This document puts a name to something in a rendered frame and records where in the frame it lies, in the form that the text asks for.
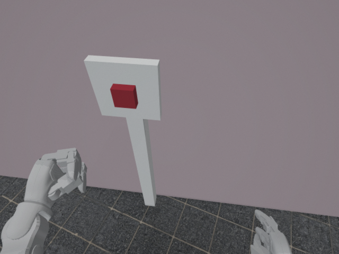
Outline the robot left hand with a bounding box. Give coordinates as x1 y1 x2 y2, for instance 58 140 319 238
24 148 87 208

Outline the panel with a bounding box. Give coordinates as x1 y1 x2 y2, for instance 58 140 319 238
84 55 162 206

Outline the left robot forearm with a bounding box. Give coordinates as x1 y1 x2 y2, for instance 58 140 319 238
0 201 52 254

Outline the robot right hand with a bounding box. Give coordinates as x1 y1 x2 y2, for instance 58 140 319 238
251 210 292 254

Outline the button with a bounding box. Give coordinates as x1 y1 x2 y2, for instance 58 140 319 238
110 84 138 109

